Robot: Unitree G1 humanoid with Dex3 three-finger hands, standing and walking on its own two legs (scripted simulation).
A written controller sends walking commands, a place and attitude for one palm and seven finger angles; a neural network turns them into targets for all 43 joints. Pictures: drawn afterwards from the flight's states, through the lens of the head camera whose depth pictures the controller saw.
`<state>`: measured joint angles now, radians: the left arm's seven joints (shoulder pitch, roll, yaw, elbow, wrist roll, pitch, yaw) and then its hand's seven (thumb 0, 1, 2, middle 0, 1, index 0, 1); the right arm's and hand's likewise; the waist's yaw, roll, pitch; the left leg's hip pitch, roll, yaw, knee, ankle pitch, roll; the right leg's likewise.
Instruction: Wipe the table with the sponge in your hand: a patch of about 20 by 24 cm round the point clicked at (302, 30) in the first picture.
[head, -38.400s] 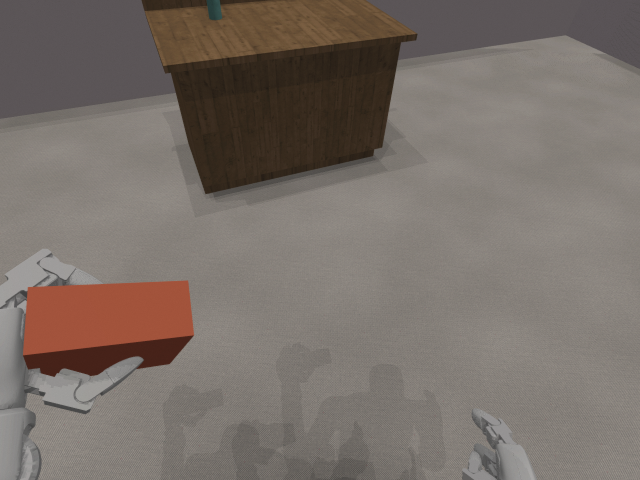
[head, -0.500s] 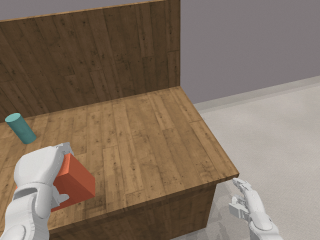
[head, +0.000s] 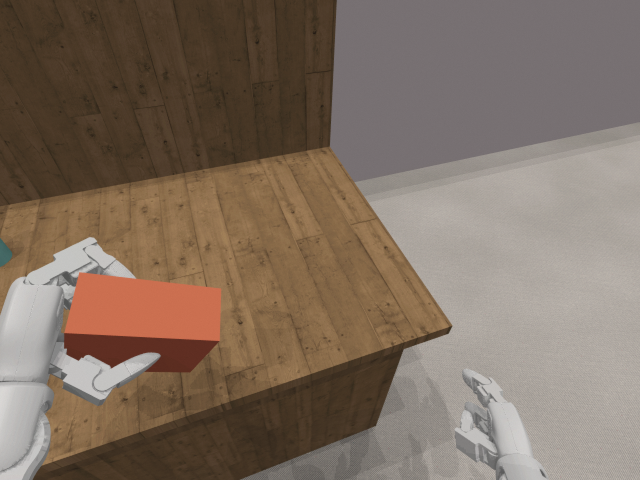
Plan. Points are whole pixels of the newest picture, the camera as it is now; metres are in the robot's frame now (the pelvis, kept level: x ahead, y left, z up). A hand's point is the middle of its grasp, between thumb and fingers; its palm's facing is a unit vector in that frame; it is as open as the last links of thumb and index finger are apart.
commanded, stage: step back with the hand held close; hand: left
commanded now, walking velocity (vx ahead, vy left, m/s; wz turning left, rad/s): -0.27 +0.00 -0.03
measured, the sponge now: (164, 330) +0.22 +0.19 +0.13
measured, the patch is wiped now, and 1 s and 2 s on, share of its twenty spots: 1.00 1.00 1.00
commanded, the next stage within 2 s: stop stepping back and stand still in 1.40 s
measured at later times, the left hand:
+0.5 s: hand (54, 349) +0.18 +0.26 +0.16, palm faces +0.35 -0.83 -0.44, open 9.6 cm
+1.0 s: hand (24, 400) +0.13 +0.26 +0.17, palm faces +0.36 -0.85 -0.39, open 9.6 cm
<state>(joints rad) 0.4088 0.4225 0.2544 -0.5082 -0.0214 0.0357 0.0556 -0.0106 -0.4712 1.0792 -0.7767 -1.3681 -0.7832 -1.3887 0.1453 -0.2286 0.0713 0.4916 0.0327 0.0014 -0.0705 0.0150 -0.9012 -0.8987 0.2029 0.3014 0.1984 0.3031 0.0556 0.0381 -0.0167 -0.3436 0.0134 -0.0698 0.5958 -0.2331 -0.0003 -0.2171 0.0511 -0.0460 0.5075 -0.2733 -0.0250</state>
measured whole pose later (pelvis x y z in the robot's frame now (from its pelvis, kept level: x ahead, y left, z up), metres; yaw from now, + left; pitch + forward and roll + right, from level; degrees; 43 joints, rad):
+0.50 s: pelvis -0.03 +0.02 -0.01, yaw +0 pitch +2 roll -4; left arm 0.52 0.42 0.36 -0.57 -0.04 -0.14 0.12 -0.01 -0.47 1.08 -0.78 -1.37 -0.78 -1.39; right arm 0.21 -0.22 0.02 0.57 0.01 -0.08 -0.09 0.02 -0.90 -0.90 0.20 0.30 0.20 0.30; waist 0.00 0.02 -0.04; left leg -0.50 0.00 -0.06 0.67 -0.21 0.03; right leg -0.37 0.04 -0.04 0.58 -0.25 0.01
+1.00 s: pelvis -0.08 +0.02 -0.01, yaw +1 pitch +2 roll -6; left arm 0.47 0.39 0.35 -0.60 -0.03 -0.17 0.11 -0.01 -0.47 1.08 -0.78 -1.37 -0.78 -1.39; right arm 0.19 -0.20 0.02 0.63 0.01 -0.08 -0.05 0.02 -0.90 -0.90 0.20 0.30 0.20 0.30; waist 0.02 0.04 0.00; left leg -0.57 0.02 -0.11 0.74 -0.21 -0.01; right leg -0.26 0.13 0.02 0.52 -0.28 -0.02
